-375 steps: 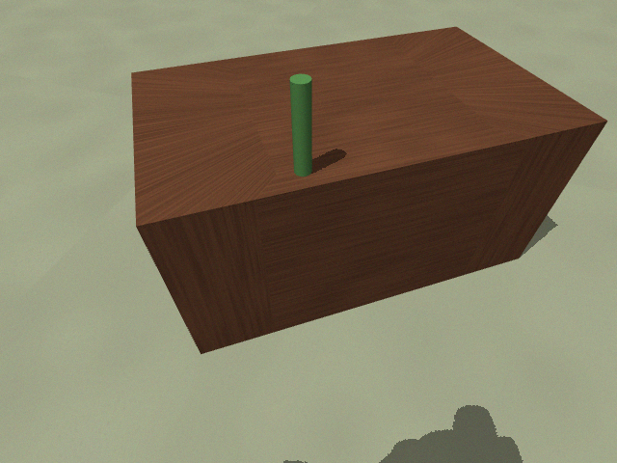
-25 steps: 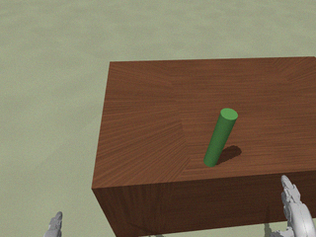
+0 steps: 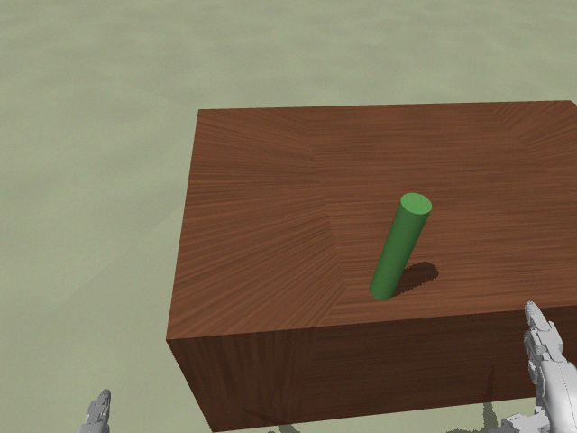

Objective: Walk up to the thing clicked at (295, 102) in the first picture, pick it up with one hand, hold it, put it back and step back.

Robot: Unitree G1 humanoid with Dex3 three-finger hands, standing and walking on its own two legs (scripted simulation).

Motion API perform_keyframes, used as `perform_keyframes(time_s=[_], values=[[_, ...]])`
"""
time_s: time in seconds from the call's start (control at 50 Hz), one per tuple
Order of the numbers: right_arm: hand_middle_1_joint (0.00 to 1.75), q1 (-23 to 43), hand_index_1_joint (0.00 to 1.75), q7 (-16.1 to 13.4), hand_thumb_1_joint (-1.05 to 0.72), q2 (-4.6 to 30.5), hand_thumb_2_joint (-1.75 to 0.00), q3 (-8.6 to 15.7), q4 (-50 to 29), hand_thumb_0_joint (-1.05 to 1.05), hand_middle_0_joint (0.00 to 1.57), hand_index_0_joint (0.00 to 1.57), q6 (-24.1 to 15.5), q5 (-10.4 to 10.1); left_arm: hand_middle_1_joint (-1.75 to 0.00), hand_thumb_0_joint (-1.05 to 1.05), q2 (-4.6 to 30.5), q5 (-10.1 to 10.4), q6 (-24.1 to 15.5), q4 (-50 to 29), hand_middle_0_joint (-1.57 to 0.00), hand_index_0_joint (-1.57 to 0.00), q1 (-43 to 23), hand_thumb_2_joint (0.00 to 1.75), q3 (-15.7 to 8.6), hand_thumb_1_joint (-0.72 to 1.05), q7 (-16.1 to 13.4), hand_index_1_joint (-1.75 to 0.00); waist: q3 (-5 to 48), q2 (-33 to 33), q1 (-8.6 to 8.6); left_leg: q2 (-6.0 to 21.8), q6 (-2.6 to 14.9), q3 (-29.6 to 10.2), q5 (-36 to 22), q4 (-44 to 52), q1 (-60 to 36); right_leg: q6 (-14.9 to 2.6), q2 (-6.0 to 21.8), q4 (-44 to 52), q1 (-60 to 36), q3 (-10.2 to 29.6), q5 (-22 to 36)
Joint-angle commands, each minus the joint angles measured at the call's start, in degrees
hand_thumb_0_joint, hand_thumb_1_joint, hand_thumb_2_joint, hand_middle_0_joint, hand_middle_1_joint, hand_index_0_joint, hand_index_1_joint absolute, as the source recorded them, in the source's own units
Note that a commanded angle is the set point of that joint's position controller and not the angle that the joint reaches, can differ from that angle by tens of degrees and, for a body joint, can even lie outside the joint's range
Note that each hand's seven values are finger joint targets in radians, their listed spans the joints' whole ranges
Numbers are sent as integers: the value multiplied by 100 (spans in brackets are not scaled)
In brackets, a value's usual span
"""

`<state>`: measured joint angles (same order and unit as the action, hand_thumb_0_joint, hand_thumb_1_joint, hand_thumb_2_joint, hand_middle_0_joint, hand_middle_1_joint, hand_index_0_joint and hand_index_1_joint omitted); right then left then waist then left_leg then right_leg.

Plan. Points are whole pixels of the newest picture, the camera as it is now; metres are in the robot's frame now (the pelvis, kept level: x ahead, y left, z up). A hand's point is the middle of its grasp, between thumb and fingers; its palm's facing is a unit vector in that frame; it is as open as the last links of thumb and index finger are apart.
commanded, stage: go down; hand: right
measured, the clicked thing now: (396, 252) +0.42 -0.19 -0.01
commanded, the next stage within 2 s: none
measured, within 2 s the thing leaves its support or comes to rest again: neither
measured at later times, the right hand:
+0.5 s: hand (523, 320) +0.26 -0.30 +0.06, palm faces +0.25 +0.95 -0.17, open 17.5 cm
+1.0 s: hand (534, 284) +0.31 -0.34 +0.06, palm faces +0.15 +0.99 +0.00, open 17.6 cm
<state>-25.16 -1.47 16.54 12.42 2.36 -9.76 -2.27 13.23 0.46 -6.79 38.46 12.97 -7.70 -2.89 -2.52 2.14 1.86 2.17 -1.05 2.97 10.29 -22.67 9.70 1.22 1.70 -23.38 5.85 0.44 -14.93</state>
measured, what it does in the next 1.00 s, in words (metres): stands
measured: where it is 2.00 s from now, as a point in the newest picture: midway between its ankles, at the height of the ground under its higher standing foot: outside the picture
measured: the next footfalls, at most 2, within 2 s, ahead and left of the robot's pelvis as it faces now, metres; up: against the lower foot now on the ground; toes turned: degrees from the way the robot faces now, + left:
none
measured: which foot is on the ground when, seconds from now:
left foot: down 0.00-1.00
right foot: down 0.00-1.00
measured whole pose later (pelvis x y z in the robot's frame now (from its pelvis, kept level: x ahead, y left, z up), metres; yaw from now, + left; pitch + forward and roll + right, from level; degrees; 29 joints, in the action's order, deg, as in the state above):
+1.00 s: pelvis +0.00 -0.01 -0.01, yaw +0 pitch +5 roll +2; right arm 14.0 31.8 33.0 31.7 46.3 -16.7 -18.6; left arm 13.0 0.9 -11.9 39.8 11.2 0.9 -9.6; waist 2.4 -1.3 -2.1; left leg 2.0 -1.5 3.4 12.6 -30.3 22.9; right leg 0.7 2.0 -35.4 21.2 1.3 -19.5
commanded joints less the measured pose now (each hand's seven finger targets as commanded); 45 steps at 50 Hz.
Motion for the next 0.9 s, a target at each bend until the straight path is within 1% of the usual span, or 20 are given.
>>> perform_keyframes(time_s=[0.0,0.02,0.04,0.06,0.08,0.12,0.16,0.2,0.24,0.28,0.36,0.4,0.42,0.46,0.48,0.52,0.64,0.68,0.74,0.88], values=[[6,268,6,-127,45,1218,-8,787,-778,0,3,4,-419,-27,-6,0,933,26,-349,-615,-6,-8,-410,1,-476,-50,-79,-4,300,-46,4,-129,109,206,-427,263,-378,-175,-179,466,447,-213,833],[6,424,6,-64,47,685,-7,589,-1540,0,5,5,-623,-43,-6,0,574,-140,-319,-520,-6,-5,-698,8,-53,-57,32,-7,695,31,-4,-182,87,168,-575,100,-349,-145,-177,306,444,-108,923],[6,271,6,-126,41,1296,-9,900,-807,0,4,4,-514,-14,-6,0,831,32,-330,-695,-6,-8,-636,0,-433,-50,-57,-4,465,-21,80,-103,100,180,-567,208,-458,-165,-209,377,412,-227,1006],[5,486,5,-46,49,707,-6,626,-1559,0,3,5,-684,-58,-5,0,609,-145,-307,-635,-5,-6,-698,4,-74,-53,22,-5,843,-127,-36,-178,62,155,-692,85,-370,-161,-182,250,378,-117,1036],[5,563,5,-33,51,883,-7,866,-1461,0,3,5,-739,-69,-5,0,712,-134,-336,-759,-6,-6,-706,4,-229,-53,5,-5,963,-125,-13,-160,51,144,-765,70,-437,-172,-190,227,348,-128,1095],[6,609,6,15,54,982,-7,1022,-846,0,3,4,-711,-107,-5,0,958,-118,-323,-700,-6,-6,-619,4,-452,-53,-32,-5,538,-357,-132,-159,19,168,-503,127,-233,-203,-205,254,502,-118,777],[6,1002,6,106,54,1148,-6,1189,-879,0,3,4,-797,-168,-5,0,776,-106,-264,-723,-5,-5,-645,4,-298,-54,-26,-5,641,-145,-118,-115,35,111,-369,136,-218,-194,-235,251,494,-131,632],[6,1336,6,248,53,1257,-6,1316,-488,0,3,5,-822,-295,-5,0,1093,-99,-262,-693,-6,-6,-682,4,-559,-54,-116,-5,582,-266,-262,-125,28,108,-302,143,-61,-212,-232,252,516,-98,526],[6,1788,6,479,58,1327,-6,1366,-292,0,3,4,-897,-447,-5,0,675,-54,-261,-296,-5,-6,-555,4,-218,-54,-108,-5,493,-53,-211,-112,47,100,-349,93,-2,-195,-228,218,618,-73,534],[6,2374,6,718,58,1754,-6,1640,-286,0,3,4,-1017,-597,-5,0,911,-29,-315,-537,-6,-5,-852,4,-346,-54,-216,-5,883,27,-238,-71,33,32,-453,62,-82,-199,-261,119,516,-64,607],[5,2767,5,1379,56,1862,-5,1692,766,0,3,5,-994,-937,-5,0,453,56,-340,-117,-5,-6,-812,3,210,-54,-323,-4,845,184,-190,-70,50,17,-666,-80,-24,-188,-257,-16,692,-28,800],[5,3011,5,1687,57,2112,-5,1843,930,0,3,5,-952,-1092,-5,0,632,60,-406,-444,-5,-5,-1005,3,242,-54,-407,-4,1211,100,-161,-26,29,-37,-767,-93,-179,-191,-264,-80,678,-23,904],[6,3111,6,1830,58,2209,-5,1902,1200,0,3,4,-932,-1146,-5,0,450,67,-397,-305,-5,-6,-904,3,417,-54,-425,-4,1192,170,-149,-21,31,-40,-807,-126,-145,-195,-271,-128,735,-37,946],[5,3273,5,2097,56,2380,-5,2048,1547,0,3,5,-907,-1312,-5,0,935,76,-458,-655,-5,-6,-966,3,130,-54,-513,-4,1321,-36,-213,-27,30,-31,-856,-137,-163,-191,-239,-104,695,0,1009],[5,3317,5,2190,57,2519,-6,2104,1794,0,3,4,-890,-1360,-5,0,1006,73,-429,-282,-5,-6,-710,3,12,-54,-550,-4,1270,125,-225,-45,51,3,-879,-186,-39,-178,-243,-120,720,-1,1028],[5,3572,5,2374,58,2577,-5,2148,1971,0,3,4,-897,-1487,-5,0,1052,83,-489,-553,-5,-6,-670,3,73,-54,-562,-5,1301,-17,-200,-91,76,74,-879,-217,-37,-162,-202,-100,765,41,1077],[6,4389,6,2777,61,2825,-6,2149,2372,0,2,4,-1098,-1646,-6,0,690,80,-618,-455,-5,-6,-875,4,422,-55,-576,-5,1378,302,-188,-103,131,13,-615,-373,198,-160,-164,-268,1053,56,859],[6,4511,6,2840,61,3020,-7,2222,2485,0,2,3,-1116,-1669,-6,0,1008,47,-653,-327,-6,-6,-759,4,168,-54,-641,-5,1625,444,-231,-146,165,20,-757,-521,261,-123,-116,-365,1007,104,1146],[5,4933,5,2955,58,3130,-6,2248,2473,0,3,4,-1208,-1745,-6,0,865,35,-716,-581,-6,-6,-870,4,430,-54,-682,-5,1986,472,-230,-207,162,40,-910,-626,272,-79,-60,-549,860,155,1649],[5,5208,5,3285,56,3514,-6,2402,3141,0,3,4,-1122,-1823,-6,0,903,55,-737,-405,-6,-6,-274,4,458,-54,-798,-5,1838,624,-348,-139,171,-16,-925,-629,413,-104,-119,-629,1124,100,1438]])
